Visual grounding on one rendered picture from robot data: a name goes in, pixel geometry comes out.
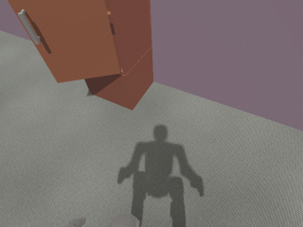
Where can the left robot thigh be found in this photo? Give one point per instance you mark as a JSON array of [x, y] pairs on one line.
[[125, 220]]

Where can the left robot hand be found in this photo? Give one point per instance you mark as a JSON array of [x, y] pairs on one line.
[[76, 222]]

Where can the handle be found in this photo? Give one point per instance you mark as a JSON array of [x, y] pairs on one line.
[[36, 39]]

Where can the cupboard door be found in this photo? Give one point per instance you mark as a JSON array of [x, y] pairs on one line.
[[76, 40]]

